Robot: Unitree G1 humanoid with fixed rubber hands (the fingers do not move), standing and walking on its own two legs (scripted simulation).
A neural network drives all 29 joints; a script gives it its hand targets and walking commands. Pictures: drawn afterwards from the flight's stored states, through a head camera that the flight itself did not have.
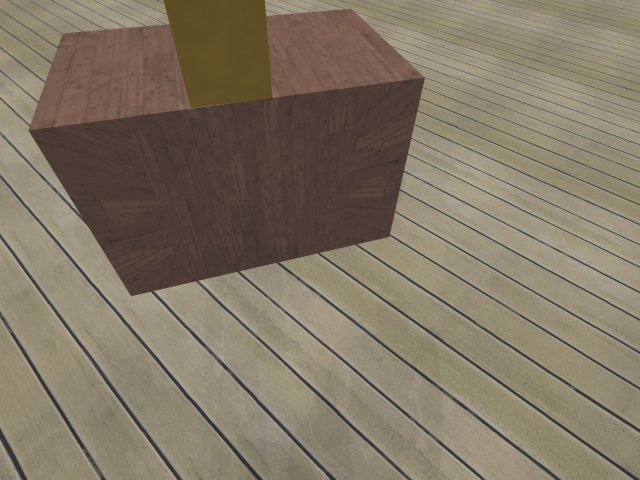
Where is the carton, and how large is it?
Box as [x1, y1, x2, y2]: [164, 0, 271, 107]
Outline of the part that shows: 164,0 191,107 271,97 264,0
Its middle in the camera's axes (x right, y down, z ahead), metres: -0.27 -0.53 +1.00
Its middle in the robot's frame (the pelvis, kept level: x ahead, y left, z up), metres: +1.14 +0.24 +0.09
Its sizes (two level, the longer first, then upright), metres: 0.220 0.209 0.291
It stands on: a pedestal, 0.72 m high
